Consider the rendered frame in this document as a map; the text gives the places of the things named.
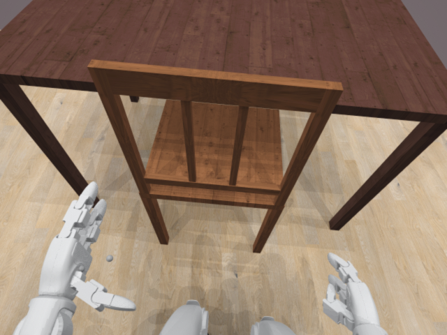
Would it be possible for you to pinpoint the left robot hand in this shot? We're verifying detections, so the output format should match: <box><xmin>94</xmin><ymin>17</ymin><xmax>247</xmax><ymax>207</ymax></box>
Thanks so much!
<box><xmin>38</xmin><ymin>181</ymin><xmax>136</xmax><ymax>312</ymax></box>

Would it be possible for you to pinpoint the robot right shin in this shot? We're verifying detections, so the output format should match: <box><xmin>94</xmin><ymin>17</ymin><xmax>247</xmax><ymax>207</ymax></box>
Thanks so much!
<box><xmin>260</xmin><ymin>316</ymin><xmax>274</xmax><ymax>322</ymax></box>

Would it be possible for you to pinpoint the robot shin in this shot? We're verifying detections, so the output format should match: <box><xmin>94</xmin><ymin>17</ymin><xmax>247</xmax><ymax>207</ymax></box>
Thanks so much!
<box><xmin>260</xmin><ymin>316</ymin><xmax>274</xmax><ymax>322</ymax></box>
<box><xmin>186</xmin><ymin>300</ymin><xmax>200</xmax><ymax>306</ymax></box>

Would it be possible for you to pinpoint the chair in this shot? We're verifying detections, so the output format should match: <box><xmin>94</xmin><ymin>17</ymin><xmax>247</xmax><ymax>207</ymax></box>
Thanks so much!
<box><xmin>87</xmin><ymin>59</ymin><xmax>343</xmax><ymax>253</ymax></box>

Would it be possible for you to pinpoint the robot left forearm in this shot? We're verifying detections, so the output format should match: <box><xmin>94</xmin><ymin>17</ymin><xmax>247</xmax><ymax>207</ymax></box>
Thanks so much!
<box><xmin>13</xmin><ymin>295</ymin><xmax>77</xmax><ymax>335</ymax></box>

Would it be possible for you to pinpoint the right robot hand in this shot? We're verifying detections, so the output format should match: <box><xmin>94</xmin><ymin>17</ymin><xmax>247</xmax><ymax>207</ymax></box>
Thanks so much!
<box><xmin>323</xmin><ymin>253</ymin><xmax>380</xmax><ymax>332</ymax></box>

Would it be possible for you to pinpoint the table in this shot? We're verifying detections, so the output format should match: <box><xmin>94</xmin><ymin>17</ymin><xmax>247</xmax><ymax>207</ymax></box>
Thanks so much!
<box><xmin>0</xmin><ymin>0</ymin><xmax>447</xmax><ymax>230</ymax></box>

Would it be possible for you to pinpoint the robot left shin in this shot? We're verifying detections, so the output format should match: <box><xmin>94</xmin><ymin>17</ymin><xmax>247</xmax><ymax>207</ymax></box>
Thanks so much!
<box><xmin>186</xmin><ymin>300</ymin><xmax>200</xmax><ymax>306</ymax></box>

